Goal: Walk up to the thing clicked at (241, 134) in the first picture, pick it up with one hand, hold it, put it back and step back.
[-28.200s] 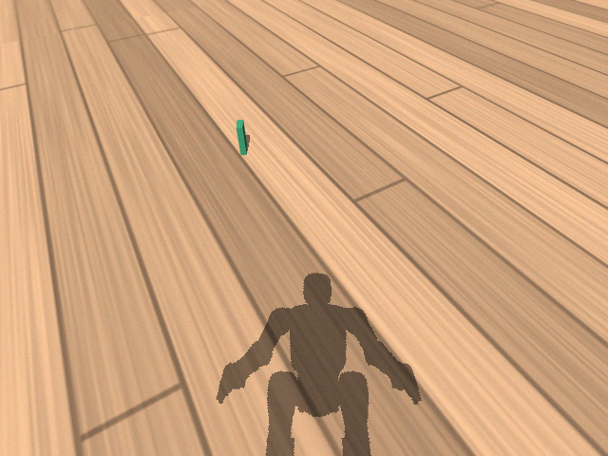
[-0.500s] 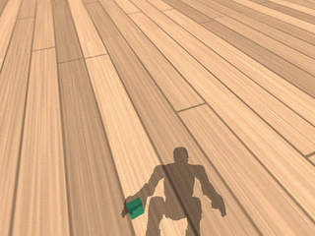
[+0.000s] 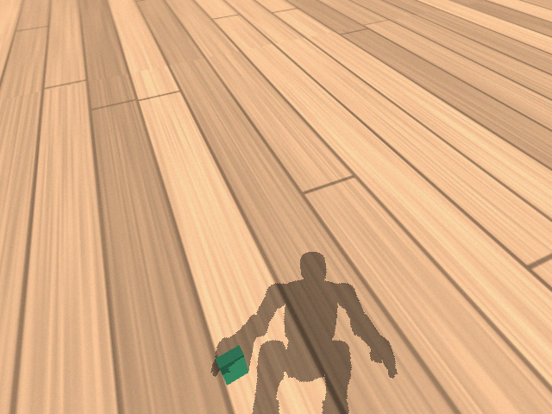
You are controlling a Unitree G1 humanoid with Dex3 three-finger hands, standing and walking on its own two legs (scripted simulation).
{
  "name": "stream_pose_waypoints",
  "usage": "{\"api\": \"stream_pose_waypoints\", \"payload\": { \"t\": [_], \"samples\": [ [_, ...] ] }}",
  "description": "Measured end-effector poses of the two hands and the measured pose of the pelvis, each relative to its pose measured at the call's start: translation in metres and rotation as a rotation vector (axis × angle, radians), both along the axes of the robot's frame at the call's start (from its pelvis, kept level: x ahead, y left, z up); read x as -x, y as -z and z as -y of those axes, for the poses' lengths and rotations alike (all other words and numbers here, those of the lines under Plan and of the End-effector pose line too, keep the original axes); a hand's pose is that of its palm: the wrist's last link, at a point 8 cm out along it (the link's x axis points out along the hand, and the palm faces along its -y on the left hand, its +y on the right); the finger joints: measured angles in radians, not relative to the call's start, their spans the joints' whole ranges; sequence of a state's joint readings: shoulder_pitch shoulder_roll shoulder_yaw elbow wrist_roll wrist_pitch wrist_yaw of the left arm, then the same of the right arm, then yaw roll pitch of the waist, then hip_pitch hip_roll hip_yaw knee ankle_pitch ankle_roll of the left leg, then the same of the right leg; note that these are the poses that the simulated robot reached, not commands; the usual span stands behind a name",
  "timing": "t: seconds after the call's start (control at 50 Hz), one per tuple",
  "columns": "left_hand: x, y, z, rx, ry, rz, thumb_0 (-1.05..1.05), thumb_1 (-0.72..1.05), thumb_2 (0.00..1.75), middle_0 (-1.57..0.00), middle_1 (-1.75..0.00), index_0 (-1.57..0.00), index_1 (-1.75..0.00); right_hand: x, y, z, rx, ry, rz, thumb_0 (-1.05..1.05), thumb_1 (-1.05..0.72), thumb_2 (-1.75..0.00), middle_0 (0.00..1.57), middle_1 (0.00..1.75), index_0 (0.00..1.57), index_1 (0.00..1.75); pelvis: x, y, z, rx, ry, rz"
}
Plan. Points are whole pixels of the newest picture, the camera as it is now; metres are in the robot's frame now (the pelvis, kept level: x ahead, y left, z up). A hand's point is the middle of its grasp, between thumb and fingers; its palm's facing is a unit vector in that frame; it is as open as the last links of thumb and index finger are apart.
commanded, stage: stand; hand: left
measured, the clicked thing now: (232, 366) +0.42 +0.19 -0.70
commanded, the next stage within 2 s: step back in 0.86 s
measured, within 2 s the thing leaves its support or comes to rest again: neither
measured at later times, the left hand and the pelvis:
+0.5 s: hand out of the picture +0.10 +0.23 -0.16, palm faces -0.02 -0.94 -0.34, open 7.4 cm; pelvis +0.02 -0.01 +0.00, yaw -1 degrees
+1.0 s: hand out of the picture +0.09 +0.25 -0.16, palm faces -0.02 -0.93 -0.36, open 7.4 cm; pelvis +0.00 -0.01 -0.01, yaw -1 degrees
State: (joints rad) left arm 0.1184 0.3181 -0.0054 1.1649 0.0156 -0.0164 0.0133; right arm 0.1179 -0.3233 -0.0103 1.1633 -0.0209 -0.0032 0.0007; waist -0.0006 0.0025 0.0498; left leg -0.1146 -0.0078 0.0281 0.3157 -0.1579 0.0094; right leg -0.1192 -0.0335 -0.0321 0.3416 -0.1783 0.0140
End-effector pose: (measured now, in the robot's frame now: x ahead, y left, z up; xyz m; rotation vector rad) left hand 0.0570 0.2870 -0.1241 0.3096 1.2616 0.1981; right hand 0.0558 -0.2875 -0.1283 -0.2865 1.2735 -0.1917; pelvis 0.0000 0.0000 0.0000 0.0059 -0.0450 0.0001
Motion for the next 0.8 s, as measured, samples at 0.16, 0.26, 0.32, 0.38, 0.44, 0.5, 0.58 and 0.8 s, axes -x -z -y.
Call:
{"api": "stream_pose_waypoints", "payload": {
  "t": [0.16,0.26,0.32,0.38,0.44,0.5,0.58,0.8],
  "samples": [
    [-0.012,-0.001,0.002,0.001,0.006,-0.001,0.01,0.90,0.90,-0.20,-0.30,-0.21,-0.30,-0.005,0.000,0.003,0.002,0.004,-0.008,0.01,-0.90,-0.90,0.20,0.30,0.20,0.30,-0.007,0.000,0.002,0.001,0.003,-0.010],
    [-0.022,-0.002,0.004,0.001,0.008,0.010,0.01,0.90,0.90,-0.20,-0.30,-0.21,-0.30,-0.012,-0.001,0.006,0.006,0.004,0.000,0.01,-0.90,-0.90,0.20,0.30,0.20,0.30,-0.012,-0.001,0.003,0.000,0.006,-0.010],
    [-0.028,-0.003,0.005,0.000,0.012,0.021,0.01,0.90,0.90,-0.20,-0.30,-0.21,-0.30,-0.016,-0.002,0.007,0.008,0.006,0.011,0.01,-0.90,-0.90,0.20,0.30,0.20,0.30,-0.014,-0.001,0.004,0.000,0.007,-0.008],
    [-0.034,-0.004,0.006,-0.001,0.015,0.035,0.01,0.90,0.90,-0.20,-0.30,-0.21,-0.30,-0.021,-0.003,0.009,0.010,0.005,0.024,0.01,-0.90,-0.90,0.20,0.30,0.20,0.30,-0.015,-0.001,0.005,0.000,0.009,-0.006],
    [-0.038,-0.004,0.007,0.000,0.018,0.046,0.01,0.90,0.90,-0.20,-0.30,-0.21,-0.30,-0.024,-0.004,0.010,0.012,0.005,0.034,0.01,-0.90,-0.90,0.20,0.30,0.20,0.30,-0.016,-0.001,0.006,0.000,0.010,-0.004],
    [-0.040,-0.005,0.008,0.001,0.020,0.053,0.01,0.90,0.90,-0.20,-0.30,-0.21,-0.30,-0.025,-0.005,0.011,0.012,0.006,0.040,0.01,-0.90,-0.90,0.20,0.30,0.20,0.30,-0.016,-0.001,0.007,0.001,0.011,-0.004],
    [-0.039,-0.004,0.009,0.002,0.022,0.051,0.01,0.90,0.90,-0.20,-0.30,-0.21,-0.30,-0.024,-0.006,0.013,0.012,0.007,0.037,0.01,-0.90,-0.90,0.20,0.30,0.20,0.30,-0.015,-0.001,0.008,0.002,0.011,-0.005],
    [-0.028,-0.002,0.009,0.004,0.012,0.009,0.01,0.90,0.90,-0.20,-0.30,-0.21,-0.30,-0.015,-0.004,0.014,0.011,0.014,0.004,0.01,-0.90,-0.90,0.20,0.30,0.20,0.30,-0.016,-0.001,0.010,0.001,0.015,-0.012]
  ]
}}
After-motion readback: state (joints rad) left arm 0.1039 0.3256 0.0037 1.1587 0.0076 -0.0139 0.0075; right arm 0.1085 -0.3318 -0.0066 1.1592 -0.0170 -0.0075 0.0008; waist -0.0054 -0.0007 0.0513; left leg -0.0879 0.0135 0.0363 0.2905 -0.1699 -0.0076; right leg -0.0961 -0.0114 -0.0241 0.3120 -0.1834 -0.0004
